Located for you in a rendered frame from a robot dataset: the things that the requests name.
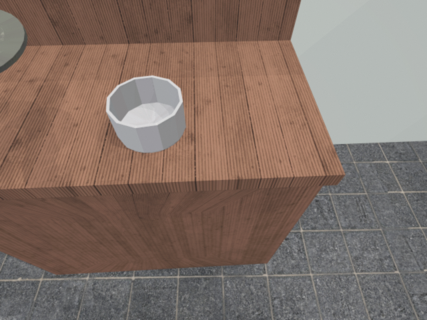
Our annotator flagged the lid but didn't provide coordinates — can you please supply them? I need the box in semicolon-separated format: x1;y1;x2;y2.
0;10;27;73

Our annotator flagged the pot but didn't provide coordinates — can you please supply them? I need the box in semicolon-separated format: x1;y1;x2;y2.
106;75;186;153

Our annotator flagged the table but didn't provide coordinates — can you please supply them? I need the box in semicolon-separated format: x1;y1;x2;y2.
0;0;346;275

